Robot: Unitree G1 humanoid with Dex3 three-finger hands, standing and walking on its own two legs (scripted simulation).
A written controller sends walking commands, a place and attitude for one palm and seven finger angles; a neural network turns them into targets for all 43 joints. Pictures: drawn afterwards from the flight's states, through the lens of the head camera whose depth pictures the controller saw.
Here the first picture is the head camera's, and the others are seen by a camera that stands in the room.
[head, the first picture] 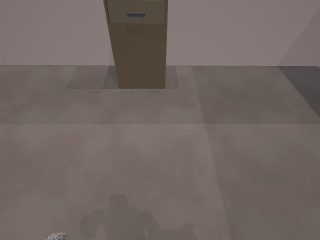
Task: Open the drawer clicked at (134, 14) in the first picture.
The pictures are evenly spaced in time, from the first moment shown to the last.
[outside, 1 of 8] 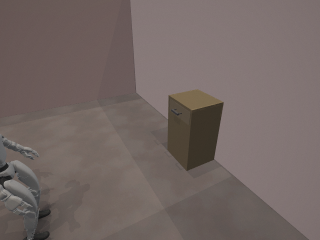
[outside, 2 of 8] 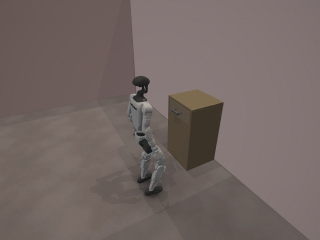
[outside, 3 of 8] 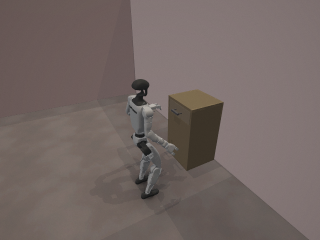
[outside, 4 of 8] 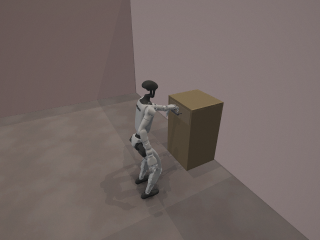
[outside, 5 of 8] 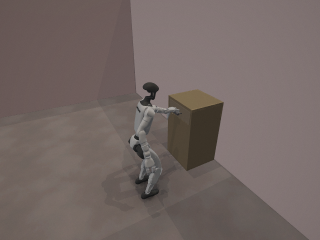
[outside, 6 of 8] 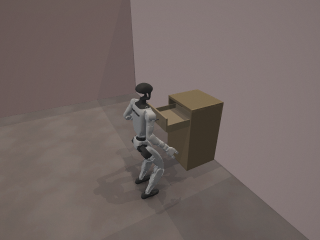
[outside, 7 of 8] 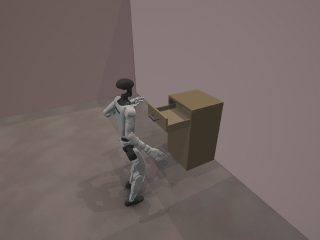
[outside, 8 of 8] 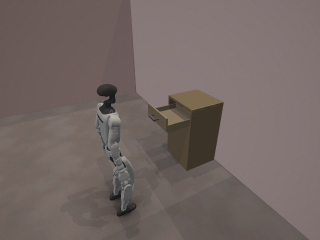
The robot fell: no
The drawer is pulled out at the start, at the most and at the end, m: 0.00 0.30 0.30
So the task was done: yes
